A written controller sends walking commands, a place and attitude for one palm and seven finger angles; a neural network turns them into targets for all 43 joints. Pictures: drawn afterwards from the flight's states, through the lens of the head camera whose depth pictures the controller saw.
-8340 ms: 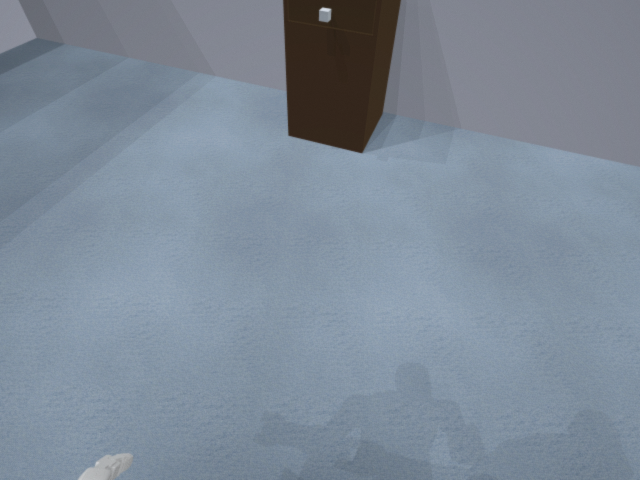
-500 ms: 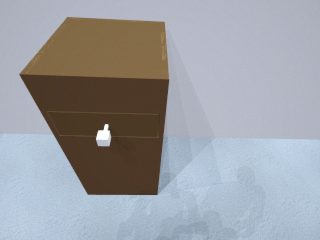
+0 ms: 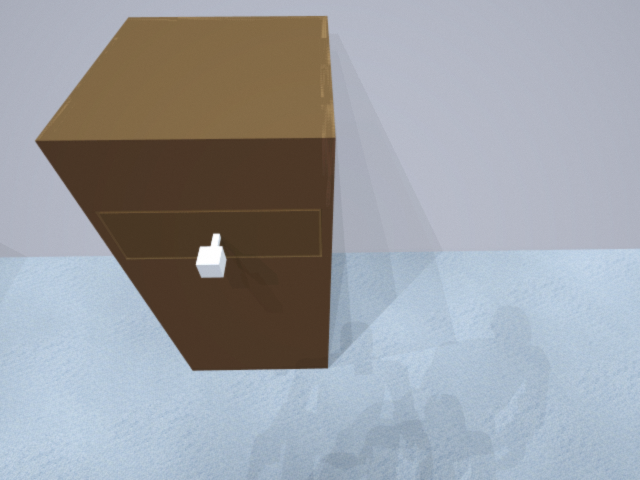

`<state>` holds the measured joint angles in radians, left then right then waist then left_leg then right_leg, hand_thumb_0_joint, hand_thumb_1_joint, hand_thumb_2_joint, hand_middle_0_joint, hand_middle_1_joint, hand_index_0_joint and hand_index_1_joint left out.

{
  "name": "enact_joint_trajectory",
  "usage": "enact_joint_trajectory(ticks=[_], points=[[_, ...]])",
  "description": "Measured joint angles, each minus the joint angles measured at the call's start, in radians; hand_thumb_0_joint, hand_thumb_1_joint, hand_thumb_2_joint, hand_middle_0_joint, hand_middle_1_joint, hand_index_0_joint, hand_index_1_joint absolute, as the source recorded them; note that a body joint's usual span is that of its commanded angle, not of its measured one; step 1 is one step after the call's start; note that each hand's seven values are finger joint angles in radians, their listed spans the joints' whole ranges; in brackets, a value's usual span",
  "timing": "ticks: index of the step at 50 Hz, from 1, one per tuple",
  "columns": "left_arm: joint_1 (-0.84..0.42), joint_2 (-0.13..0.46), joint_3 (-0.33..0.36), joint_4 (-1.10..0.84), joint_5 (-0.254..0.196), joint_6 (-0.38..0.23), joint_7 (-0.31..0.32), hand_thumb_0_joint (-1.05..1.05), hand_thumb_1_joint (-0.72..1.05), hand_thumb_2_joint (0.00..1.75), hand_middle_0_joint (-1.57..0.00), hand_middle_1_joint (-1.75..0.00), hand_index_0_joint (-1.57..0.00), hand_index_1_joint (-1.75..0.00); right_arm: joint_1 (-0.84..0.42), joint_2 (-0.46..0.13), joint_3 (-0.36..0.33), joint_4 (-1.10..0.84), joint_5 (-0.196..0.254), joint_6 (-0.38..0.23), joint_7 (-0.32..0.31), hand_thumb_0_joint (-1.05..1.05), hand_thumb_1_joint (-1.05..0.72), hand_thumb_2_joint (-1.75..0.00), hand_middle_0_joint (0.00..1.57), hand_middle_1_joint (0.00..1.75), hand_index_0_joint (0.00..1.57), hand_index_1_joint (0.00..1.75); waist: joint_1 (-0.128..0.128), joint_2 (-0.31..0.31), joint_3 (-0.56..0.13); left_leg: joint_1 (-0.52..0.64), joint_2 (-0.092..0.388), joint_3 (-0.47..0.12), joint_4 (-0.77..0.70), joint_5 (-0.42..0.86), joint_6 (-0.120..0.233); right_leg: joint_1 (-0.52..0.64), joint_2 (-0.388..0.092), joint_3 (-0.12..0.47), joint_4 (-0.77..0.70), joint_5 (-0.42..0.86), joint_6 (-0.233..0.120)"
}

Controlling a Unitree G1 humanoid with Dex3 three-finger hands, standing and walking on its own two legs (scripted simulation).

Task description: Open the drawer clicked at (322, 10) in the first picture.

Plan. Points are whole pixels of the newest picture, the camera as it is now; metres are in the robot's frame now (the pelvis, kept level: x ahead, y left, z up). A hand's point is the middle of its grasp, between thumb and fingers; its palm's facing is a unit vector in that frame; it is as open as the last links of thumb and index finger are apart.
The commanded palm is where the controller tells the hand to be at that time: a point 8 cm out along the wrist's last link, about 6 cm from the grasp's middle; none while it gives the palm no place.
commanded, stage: come to a stop and stand still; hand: left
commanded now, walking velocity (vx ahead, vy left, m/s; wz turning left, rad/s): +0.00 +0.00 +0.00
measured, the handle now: (213, 253) +0.49 +0.23 -0.09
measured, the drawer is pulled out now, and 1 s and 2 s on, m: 0.00 0.00 0.00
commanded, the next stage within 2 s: look again from close up in 0.78 s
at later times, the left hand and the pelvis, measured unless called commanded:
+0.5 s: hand out of the picture +0.03 +0.14 -0.17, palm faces +0.00 -0.98 -0.20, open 7.3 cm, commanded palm none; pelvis +0.02 -0.03 +0.01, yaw -1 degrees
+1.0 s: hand out of the picture +0.02 +0.12 -0.17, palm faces +0.02 -0.98 -0.20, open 7.3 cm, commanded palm none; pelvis +0.03 -0.05 +0.01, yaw -1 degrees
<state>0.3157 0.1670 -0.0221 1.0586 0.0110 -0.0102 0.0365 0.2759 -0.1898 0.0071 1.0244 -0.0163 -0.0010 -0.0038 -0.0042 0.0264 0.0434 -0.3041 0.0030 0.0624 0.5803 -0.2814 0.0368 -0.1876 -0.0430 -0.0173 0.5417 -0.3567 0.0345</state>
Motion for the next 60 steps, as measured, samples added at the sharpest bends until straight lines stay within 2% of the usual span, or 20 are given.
enact_joint_trajectory(ticks=[21,60], points=[[-0.038,0.001,0.008,0.02,-0.001,-0.003,-0.004,0.01,0.91,0.9,-0.2,-0.3,-0.2,-0.3,-0.028,0.019,0.007,0.071,0.002,-0.009,-0.009,0.0,-0.91,-0.9,0.2,0.3,0.2,0.3,0.004,-0.042,-0.021,0.076,0.022,0.007,-0.094,0.026,-0.042,0.048,0.024,0.008,-0.048,0.005,-0.034],[-0.01,-0.017,0.02,0.052,-0.002,-0.007,-0.001,0.01,0.91,0.9,-0.2,-0.3,-0.2,-0.3,-0.026,0.033,0.003,0.112,0.002,-0.006,-0.025,0.0,-0.91,-0.9,0.2,0.3,0.2,0.3,0.011,-0.041,-0.026,0.121,0.055,-0.009,-0.14,0.031,-0.084,0.094,0.06,-0.006,-0.095,0.006,-0.073]])
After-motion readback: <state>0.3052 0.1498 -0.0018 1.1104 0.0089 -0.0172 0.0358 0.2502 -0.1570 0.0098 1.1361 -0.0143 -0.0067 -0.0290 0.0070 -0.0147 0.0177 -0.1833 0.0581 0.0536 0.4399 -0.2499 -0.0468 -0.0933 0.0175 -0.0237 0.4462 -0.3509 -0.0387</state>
